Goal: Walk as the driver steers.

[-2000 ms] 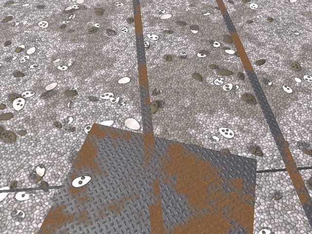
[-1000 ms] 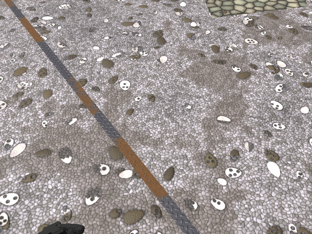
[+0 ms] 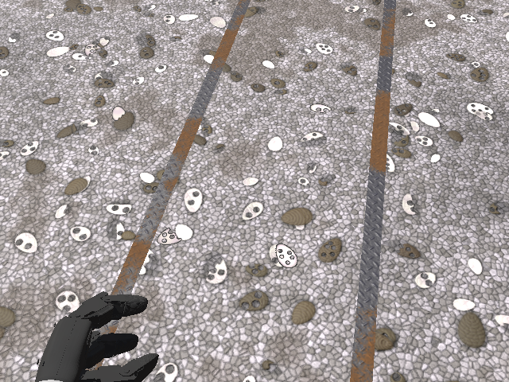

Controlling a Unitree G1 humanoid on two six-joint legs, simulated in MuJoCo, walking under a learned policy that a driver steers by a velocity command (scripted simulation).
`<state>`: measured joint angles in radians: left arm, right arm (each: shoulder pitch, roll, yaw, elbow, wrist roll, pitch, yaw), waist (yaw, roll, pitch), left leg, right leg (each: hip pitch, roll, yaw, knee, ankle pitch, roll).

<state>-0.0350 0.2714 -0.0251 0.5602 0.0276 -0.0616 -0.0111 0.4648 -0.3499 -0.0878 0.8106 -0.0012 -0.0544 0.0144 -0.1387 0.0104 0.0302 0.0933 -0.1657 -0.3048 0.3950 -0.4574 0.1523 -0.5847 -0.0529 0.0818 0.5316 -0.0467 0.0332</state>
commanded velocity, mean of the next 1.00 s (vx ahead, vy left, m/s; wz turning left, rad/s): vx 1.00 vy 0.00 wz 0.62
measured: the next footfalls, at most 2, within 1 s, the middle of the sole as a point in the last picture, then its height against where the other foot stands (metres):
right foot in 0.02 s outside the picture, level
left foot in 0.48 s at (186, 349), level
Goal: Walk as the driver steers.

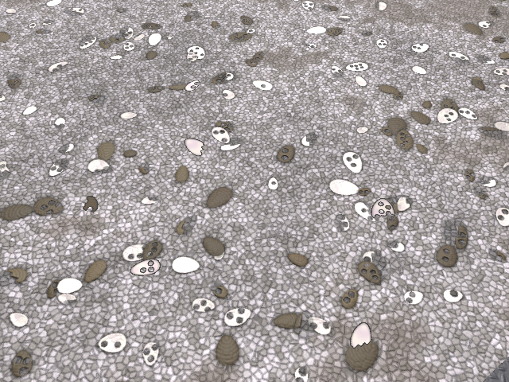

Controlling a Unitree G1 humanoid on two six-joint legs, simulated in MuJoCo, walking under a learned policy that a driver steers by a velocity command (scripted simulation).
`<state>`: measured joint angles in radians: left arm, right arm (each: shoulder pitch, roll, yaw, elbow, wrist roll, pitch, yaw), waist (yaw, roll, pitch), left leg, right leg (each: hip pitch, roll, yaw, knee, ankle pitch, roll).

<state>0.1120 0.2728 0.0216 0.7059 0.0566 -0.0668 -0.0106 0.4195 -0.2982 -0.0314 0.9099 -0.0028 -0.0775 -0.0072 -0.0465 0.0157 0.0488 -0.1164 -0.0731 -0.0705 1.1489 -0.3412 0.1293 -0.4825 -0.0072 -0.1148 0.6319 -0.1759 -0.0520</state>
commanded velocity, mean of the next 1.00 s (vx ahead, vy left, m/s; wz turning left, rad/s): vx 1.00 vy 0.00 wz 0.75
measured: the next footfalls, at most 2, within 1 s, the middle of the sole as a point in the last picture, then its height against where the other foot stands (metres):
left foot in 0.38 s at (213, 344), level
right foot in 0.80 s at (193, 202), level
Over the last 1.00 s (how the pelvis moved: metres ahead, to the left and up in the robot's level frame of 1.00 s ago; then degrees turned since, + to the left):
0.86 0.23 -0.01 36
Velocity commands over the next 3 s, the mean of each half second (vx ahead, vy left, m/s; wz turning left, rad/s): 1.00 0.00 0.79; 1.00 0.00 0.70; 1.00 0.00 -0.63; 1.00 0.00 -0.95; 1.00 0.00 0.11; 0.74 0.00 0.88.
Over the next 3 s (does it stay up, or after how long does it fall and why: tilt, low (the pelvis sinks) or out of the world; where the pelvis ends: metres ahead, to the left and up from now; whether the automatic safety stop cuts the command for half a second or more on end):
stays up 2.53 0.74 0.00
